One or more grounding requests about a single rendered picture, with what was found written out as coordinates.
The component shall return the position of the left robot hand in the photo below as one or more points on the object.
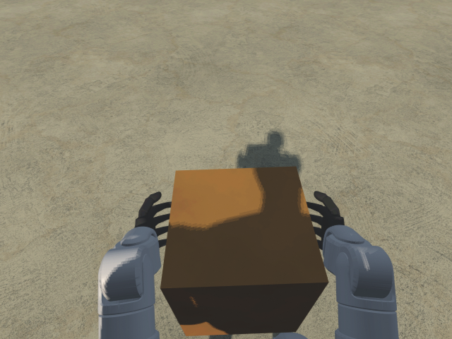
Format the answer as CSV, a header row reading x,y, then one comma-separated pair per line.
x,y
147,212

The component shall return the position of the carton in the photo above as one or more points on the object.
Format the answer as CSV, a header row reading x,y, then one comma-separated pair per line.
x,y
241,255

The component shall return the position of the right robot hand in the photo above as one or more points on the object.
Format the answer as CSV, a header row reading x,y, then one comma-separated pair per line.
x,y
330,213

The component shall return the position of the robot left forearm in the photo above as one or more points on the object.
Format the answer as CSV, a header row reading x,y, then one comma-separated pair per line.
x,y
126,287

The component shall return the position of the robot right forearm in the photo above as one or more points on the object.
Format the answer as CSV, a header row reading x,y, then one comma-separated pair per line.
x,y
365,286

